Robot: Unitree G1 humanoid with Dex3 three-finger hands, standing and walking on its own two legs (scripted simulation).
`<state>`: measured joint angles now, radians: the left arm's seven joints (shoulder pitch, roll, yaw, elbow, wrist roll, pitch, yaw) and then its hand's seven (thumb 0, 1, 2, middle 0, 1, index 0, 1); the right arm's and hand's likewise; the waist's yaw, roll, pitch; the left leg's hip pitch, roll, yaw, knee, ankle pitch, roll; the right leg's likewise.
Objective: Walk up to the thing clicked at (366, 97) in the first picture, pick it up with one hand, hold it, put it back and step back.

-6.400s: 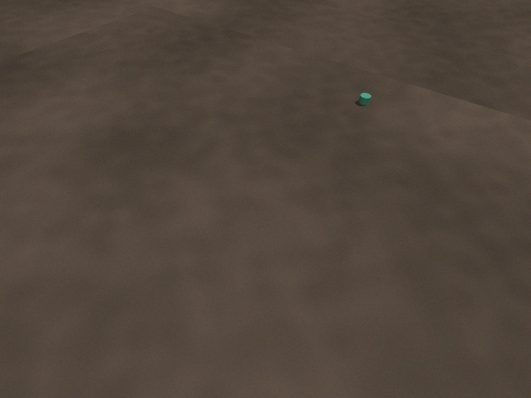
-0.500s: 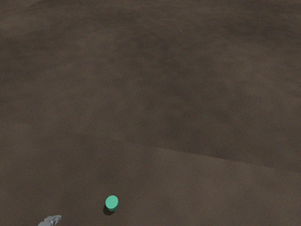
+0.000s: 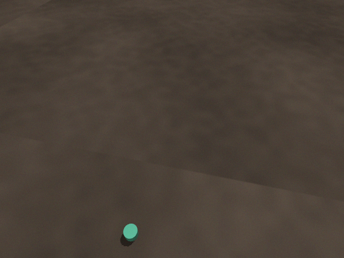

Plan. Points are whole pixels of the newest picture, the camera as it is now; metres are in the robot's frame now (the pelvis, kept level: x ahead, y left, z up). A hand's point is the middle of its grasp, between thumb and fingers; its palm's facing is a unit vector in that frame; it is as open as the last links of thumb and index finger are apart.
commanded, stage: walk up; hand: left
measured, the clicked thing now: (131, 232) +0.39 +0.23 -0.75
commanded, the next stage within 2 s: stand in 0.26 s
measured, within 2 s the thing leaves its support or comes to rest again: neither
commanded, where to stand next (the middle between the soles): +0.03 -0.01 m, yaw -1 degrees
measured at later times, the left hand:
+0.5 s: hand out of the picture +0.09 +0.25 -0.15, palm faces +0.00 -0.94 -0.33, open 7.4 cm
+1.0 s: hand out of the picture +0.07 +0.25 -0.16, palm faces -0.03 -0.94 -0.34, open 7.4 cm
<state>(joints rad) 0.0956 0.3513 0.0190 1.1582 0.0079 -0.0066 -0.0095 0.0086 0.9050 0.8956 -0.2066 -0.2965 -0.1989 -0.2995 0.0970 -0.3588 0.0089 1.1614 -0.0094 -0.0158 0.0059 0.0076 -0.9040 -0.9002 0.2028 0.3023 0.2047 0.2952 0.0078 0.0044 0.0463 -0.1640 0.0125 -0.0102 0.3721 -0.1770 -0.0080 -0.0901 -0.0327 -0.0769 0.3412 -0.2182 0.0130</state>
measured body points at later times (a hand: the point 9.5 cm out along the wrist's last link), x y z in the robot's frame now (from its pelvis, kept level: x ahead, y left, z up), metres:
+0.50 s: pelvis +0.00 +0.00 +0.00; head +0.01 +0.01 +0.45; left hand +0.09 +0.30 -0.13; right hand +0.10 -0.30 -0.13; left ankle +0.02 +0.12 -0.75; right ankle -0.02 -0.12 -0.75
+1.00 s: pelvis +0.00 +0.00 +0.00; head +0.01 +0.00 +0.45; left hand +0.07 +0.30 -0.13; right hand +0.07 -0.30 -0.13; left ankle +0.02 +0.12 -0.75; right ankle -0.02 -0.12 -0.75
